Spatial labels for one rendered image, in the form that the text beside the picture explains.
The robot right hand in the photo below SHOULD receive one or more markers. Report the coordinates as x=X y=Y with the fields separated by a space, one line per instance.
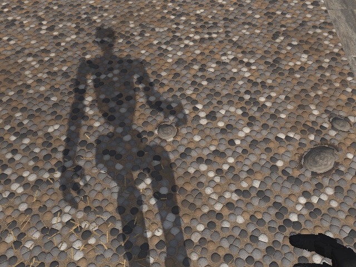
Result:
x=325 y=246

